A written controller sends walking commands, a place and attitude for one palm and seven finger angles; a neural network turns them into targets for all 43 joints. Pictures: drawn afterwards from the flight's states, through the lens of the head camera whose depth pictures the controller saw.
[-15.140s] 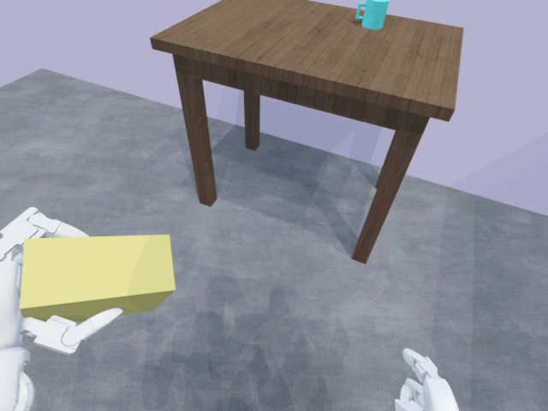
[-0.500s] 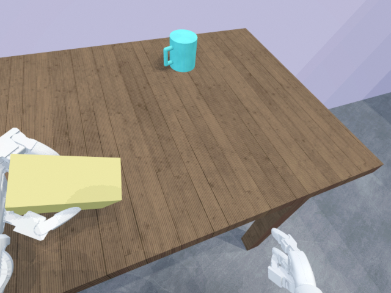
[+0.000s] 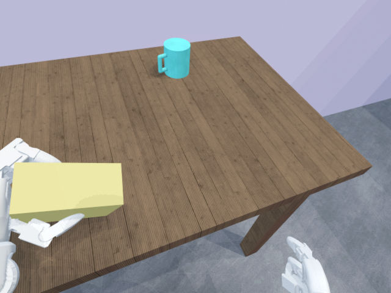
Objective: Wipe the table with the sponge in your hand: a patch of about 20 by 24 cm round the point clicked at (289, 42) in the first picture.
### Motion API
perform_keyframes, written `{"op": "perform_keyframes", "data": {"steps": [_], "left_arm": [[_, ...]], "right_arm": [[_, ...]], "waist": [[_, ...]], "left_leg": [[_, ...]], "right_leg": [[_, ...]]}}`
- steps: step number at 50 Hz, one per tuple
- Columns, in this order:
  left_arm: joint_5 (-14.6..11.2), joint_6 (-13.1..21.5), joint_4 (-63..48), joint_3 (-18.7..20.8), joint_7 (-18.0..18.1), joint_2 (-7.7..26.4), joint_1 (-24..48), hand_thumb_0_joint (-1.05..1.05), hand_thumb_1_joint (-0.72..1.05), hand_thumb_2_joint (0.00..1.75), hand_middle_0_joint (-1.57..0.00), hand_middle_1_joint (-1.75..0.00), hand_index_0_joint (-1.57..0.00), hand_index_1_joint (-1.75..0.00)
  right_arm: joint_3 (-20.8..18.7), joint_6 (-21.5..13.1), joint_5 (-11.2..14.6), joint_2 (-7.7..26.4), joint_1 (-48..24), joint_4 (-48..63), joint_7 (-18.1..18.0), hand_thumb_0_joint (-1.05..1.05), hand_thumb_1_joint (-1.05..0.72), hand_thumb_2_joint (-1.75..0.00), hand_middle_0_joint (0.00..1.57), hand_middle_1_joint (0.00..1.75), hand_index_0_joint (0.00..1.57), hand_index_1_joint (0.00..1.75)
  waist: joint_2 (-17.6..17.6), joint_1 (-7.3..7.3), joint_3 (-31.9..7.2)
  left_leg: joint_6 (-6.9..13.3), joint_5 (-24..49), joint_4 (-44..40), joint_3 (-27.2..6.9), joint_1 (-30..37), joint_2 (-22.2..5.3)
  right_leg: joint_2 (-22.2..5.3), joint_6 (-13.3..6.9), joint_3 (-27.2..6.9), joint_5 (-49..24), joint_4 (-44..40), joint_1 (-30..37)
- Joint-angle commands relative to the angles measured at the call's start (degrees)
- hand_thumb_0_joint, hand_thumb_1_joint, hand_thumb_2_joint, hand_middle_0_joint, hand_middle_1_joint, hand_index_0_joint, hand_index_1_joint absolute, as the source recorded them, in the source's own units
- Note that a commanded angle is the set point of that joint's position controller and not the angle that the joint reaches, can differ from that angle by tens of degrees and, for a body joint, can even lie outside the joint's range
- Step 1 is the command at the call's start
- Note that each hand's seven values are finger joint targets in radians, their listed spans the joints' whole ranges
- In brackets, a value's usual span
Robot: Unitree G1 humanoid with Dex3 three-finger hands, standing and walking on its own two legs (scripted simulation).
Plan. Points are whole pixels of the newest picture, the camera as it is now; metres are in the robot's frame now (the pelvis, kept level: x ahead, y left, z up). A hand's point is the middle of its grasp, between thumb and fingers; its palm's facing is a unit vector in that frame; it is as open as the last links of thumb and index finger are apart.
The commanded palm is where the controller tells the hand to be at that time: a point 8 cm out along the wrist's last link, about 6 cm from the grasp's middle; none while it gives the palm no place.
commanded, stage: shuffle to correct the standing spot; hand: left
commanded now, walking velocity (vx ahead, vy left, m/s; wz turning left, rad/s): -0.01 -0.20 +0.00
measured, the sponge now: (85, 193) +0.24 +0.21 +0.13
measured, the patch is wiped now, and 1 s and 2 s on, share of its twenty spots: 0.00 0.00 0.00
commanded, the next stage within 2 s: none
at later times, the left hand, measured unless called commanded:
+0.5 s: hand (83, 188) +0.23 +0.20 +0.16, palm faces +0.34 -0.85 -0.40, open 10.4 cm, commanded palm +0.17 +0.23 +0.17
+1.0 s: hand (121, 188) +0.23 +0.14 +0.16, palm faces +0.33 -0.86 -0.40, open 10.4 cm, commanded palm +0.17 +0.18 +0.17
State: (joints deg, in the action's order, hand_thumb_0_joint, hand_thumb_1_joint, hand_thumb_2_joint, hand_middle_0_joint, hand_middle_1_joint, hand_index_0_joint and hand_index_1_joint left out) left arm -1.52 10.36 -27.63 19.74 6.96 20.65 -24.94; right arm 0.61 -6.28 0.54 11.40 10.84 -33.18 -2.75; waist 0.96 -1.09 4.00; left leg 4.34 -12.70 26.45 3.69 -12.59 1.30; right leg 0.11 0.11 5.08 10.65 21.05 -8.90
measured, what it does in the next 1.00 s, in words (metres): shifts its weight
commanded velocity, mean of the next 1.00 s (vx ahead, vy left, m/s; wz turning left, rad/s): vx -0.02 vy -0.20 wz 0.00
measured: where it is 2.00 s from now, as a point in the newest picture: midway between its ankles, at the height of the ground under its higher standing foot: outside the picture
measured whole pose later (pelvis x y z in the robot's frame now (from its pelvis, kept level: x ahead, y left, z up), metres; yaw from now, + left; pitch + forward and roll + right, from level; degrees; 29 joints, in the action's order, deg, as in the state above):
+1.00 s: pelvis +0.01 -0.10 -0.01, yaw +0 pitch -1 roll +0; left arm -5.1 7.4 -31.7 21.5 5.9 22.7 -27.0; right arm -1.1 -3.3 0.9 11.8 11.2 -32.7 -2.4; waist 1.0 0.4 4.0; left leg -2.5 -15.0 30.2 1.1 -14.3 -5.2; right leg 6.4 -5.6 7.2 14.5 25.5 -11.0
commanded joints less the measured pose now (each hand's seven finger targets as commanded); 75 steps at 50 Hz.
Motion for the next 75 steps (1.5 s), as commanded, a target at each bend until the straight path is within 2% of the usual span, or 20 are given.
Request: {"op": "perform_keyframes", "data": {"steps": [1, 8, 9, 13, 14, 18, 19, 27, 38, 42, 43, 45, 47, 53, 57, 58, 62, 63, 68, 75], "left_arm": [[-1.22, 3.06, -11.47, 5.86, 1.18, 9.13, 4.83, 0.00, 0.10, 1.30, -1.20, -1.60, -1.20, -1.60], [-1.38, 2.29, -13.80, 6.35, 0.73, 10.26, 6.71, 0.00, 0.10, 1.30, -1.20, -1.60, -1.20, -1.60], [-1.69, 2.31, -13.61, 4.81, 0.53, 8.46, 6.65, 0.00, 0.10, 1.30, -1.20, -1.60, -1.20, -1.60], [-1.75, 1.95, -14.11, 7.16, 0.53, 10.63, 4.52, 0.00, 0.10, 1.30, -1.20, -1.60, -1.20, -1.60], [-2.15, 1.96, -13.96, 5.32, 0.26, 8.47, 4.49, 0.00, 0.10, 1.30, -1.20, -1.60, -1.20, -1.60], [-2.30, 1.66, -14.00, 8.22, 0.28, 11.10, 2.21, 0.00, 0.10, 1.30, -1.20, -1.60, -1.20, -1.60], [-2.76, 1.68, -14.65, 6.28, -0.04, 8.98, 2.48, 0.00, 0.10, 1.30, -1.20, -1.60, -1.20, -1.60], [-3.75, 1.15, -16.86, 7.54, -0.52, 10.76, 1.89, 0.00, 0.10, 1.30, -1.20, -1.60, -1.20, -1.60], [-4.83, 0.01, -15.60, 9.05, 0.53, 11.72, 0.02, 0.00, 0.10, 1.30, -1.20, -1.60, -1.20, -1.60], [-4.78, 0.70, -16.74, 8.69, 0.55, 11.66, 0.99, 0.00, 0.10, 1.30, -1.20, -1.60, -1.20, -1.60], [-4.79, 0.62, -16.67, 8.86, 0.67, 11.88, -0.48, 0.00, 0.10, 1.30, -1.20, -1.60, -1.20, -1.60], [-4.63, 1.03, -17.35, 8.71, 0.40, 11.99, 1.13, 0.00, 0.10, 1.30, -1.20, -1.60, -1.20, -1.60], [-4.29, 1.08, -16.36, 9.13, 0.17, 12.35, 1.62, 0.00, 0.10, 1.30, -1.20, -1.60, -1.20, -1.60], [-4.38, 0.40, -15.52, 8.76, -0.26, 11.54, -2.16, 0.00, 0.10, 1.30, -1.20, -1.60, -1.20, -1.60], [-4.63, 0.42, -16.32, 9.09, -0.25, 12.01, -0.67, 0.00, 0.10, 1.30, -1.20, -1.60, -1.20, -1.60], [-4.78, 0.31, -16.44, 9.05, 0.06, 12.01, -2.13, 0.00, 0.10, 1.30, -1.20, -1.60, -1.20, -1.60], [-4.73, 0.55, -17.66, 8.60, 0.38, 12.08, 1.22, 0.00, 0.10, 1.30, -1.20, -1.60, -1.20, -1.60], [-4.72, 0.45, -17.80, 8.15, 0.64, 11.86, 0.43, 0.00, 0.10, 1.30, -1.20, -1.60, -1.20, -1.60], [-4.10, 0.35, -17.40, 7.70, 0.67, 11.84, 2.02, 0.00, 0.10, 1.30, -1.20, -1.60, -1.20, -1.60], [-4.04, -0.29, -15.87, 7.80, -0.25, 11.45, -0.12, 0.00, 0.10, 1.30, -1.20, -1.60, -1.20, -1.60]], "right_arm": [[-2.47, -2.56, 0.31, 7.22, -5.16, 9.02, -0.63, 0.00, -0.90, -0.90, 0.20, 0.30, 0.20, 0.30], [-2.41, -2.21, 0.70, 6.71, -6.38, 9.62, 0.11, 0.00, -0.90, -0.90, 0.20, 0.30, 0.20, 0.30], [-2.44, -1.86, 0.56, 6.40, -5.51, 9.80, 0.10, 0.00, -0.90, -0.90, 0.20, 0.30, 0.20, 0.30], [-2.69, -1.82, 0.68, 6.64, -6.00, 9.95, 0.73, 0.00, -0.90, -0.90, 0.20, 0.30, 0.20, 0.30], [-2.68, -1.49, 0.60, 6.33, -5.29, 10.25, 0.71, 0.00, -0.90, -0.90, 0.20, 0.30, 0.20, 0.30], [-2.87, -1.44, 0.75, 6.45, -5.74, 10.31, 0.88, 0.00, -0.90, -0.90, 0.20, 0.30, 0.20, 0.30], [-3.05, -1.10, 0.61, 6.50, -4.81, 10.44, 0.77, 0.00, -0.90, -0.90, 0.20, 0.30, 0.20, 0.30], [-4.02, -1.06, 0.71, 7.32, -4.78, 10.53, 0.37, 0.00, -0.90, -0.90, 0.20, 0.30, 0.20, 0.30], [-3.83, -0.38, 1.13, 6.64, -5.45, 9.55, 0.08, 0.00, -0.90, -0.90, 0.20, 0.30, 0.20, 0.30], [-3.89, -0.19, 0.71, 6.97, -5.05, 9.70, 0.00, 0.00, -0.90, -0.90, 0.20, 0.30, 0.20, 0.30], [-3.67, -0.37, 0.88, 6.83, -6.40, 9.55, -0.02, 0.00, -0.90, -0.90, 0.20, 0.30, 0.20, 0.30], [-3.75, -0.03, 0.46, 7.33, -5.49, 9.94, -0.08, 0.00, -0.90, -0.90, 0.20, 0.30, 0.20, 0.30], [-3.86, 0.10, 0.48, 7.30, -5.11, 9.97, 0.06, 0.00, -0.90, -0.90, 0.20, 0.30, 0.20, 0.30], [-4.01, 0.11, 1.08, 7.11, -5.03, 10.32, 0.49, 0.00, -0.90, -0.90, 0.20, 0.30, 0.20, 0.30], [-4.09, 0.48, 1.04, 7.14, -3.96, 10.68, 0.53, 0.00, -0.90, -0.90, 0.20, 0.30, 0.20, 0.30], [-3.74, 0.24, 1.27, 6.81, -4.88, 10.16, 0.41, 0.00, -0.90, -0.90, 0.20, 0.30, 0.20, 0.30], [-3.73, 0.16, 0.91, 6.86, -4.06, 10.00, 0.18, 0.00, -0.90, -0.90, 0.20, 0.30, 0.20, 0.30], [-3.39, -0.04, 1.09, 6.59, -5.14, 9.53, 0.02, 0.00, -0.90, -0.90, 0.20, 0.30, 0.20, 0.30], [-3.16, -0.13, 0.82, 6.88, -5.91, 9.62, -0.06, 0.00, -0.90, -0.90, 0.20, 0.30, 0.20, 0.30], [-3.84, 0.52, 0.91, 7.21, -4.16, 10.64, 0.64, 0.00, -0.90, -0.90, 0.20, 0.30, 0.20, 0.30]], "waist": [[-4.74, 0.10, -8.20], [-7.16, -0.03, -8.48], [-6.95, 0.15, -8.12], [-7.17, 0.00, -9.15], [-7.58, 0.29, -8.69], [-5.19, 0.11, -9.80], [-5.15, 0.49, -10.40], [-5.48, 0.57, -11.99], [0.57, 1.19, -9.86], [-0.76, 0.91, -9.02], [-2.84, 0.84, -8.81], [-4.88, 0.65, -8.65], [-4.95, 0.61, -8.69], [-4.31, 0.78, -10.74], [0.30, 0.90, -9.34], [-1.09, 1.05, -9.44], [0.37, 1.17, -8.38], [-2.08, 1.31, -8.01], [-7.73, 1.02, -7.86], [-4.51, 0.93, -9.32]], "left_leg": [[-4.33, 3.98, -8.31, -9.58, 0.10, -7.26], [-5.03, 3.58, -10.72, -9.50, 0.74, -9.52], [-4.92, 3.36, -10.72, -10.71, 0.36, -9.96], [-4.92, 5.25, -9.38, -9.36, 1.33, -10.23], [-4.78, 4.11, -9.65, -10.28, 0.36, -10.49], [-4.08, 5.90, -7.17, -8.85, 1.31, -10.45], [-3.81, 7.12, -6.26, -9.37, 1.27, -10.37], [-3.21, 14.37, 0.08, -7.59, 2.55, -10.05], [-2.88, 1.20, 7.67, -3.63, 1.68, -5.92], [-2.56, 2.51, 5.43, -3.51, 0.69, -6.61], [-2.28, 4.14, 4.06, -4.16, 2.81, -7.39], [-1.65, 8.10, 1.11, -5.61, 0.57, -9.49], [-1.44, 10.21, 1.70, -5.28, -0.67, -10.30], [-2.06, 10.17, 2.63, -4.69, 1.22, -9.39], [-2.59, 0.92, 4.61, -3.99, -0.81, -7.61], [-2.48, 0.56, 4.48, -4.22, 1.34, -7.53], [-2.50, -2.36, 5.69, -3.99, 1.75, -7.03], [-2.35, -1.77, 4.47, -4.73, 4.00, -7.35], [-1.10, 3.01, -2.19, -7.99, 0.06, -11.41], [-1.81, 8.75, 0.46, -7.59, -1.43, -11.23]], "right_leg": [[-3.53, -1.55, -5.56, -4.94, -1.50, 3.93], [-1.39, -0.77, -3.98, -2.06, 1.07, 3.83], [-1.49, -0.92, -3.46, -1.83, 0.53, 3.94], [-1.38, -0.94, -3.62, -2.78, 0.54, 3.67], [-1.54, -1.13, -3.29, -2.21, 0.31, 3.99], [-1.80, -1.11, -3.87, -4.70, -0.47, 3.71], [-2.17, -1.43, -3.82, -6.04, -0.48, 4.22], [-4.27, -2.41, -6.06, -13.50, 0.60, 3.41], [-8.85, -1.86, -12.82, -8.82, -4.33, -2.92], [-8.57, -0.50, -11.56, -9.33, -3.73, -1.53], [-7.53, 0.04, -11.09, -9.66, -2.96, -3.25], [-5.33, 2.11, -7.99, -12.51, -0.45, 0.32], [-4.81, 3.56, -7.63, -14.85, -0.10, 2.36], [-4.97, 2.10, -7.53, -15.99, -0.11, 3.02], [-6.76, 1.45, -9.86, -8.31, -3.11, 0.79], [-6.94, 0.56, -10.57, -6.96, -3.68, -1.48], [-8.29, 0.10, -12.33, -0.26, -5.97, -4.48], [-7.73, -0.77, -12.34, 0.20, -5.71, -6.51], [-3.93, 1.27, -7.94, -6.41, -0.08, -0.29], [-4.34, 0.25, -6.52, -11.30, 0.41, 3.55]]}}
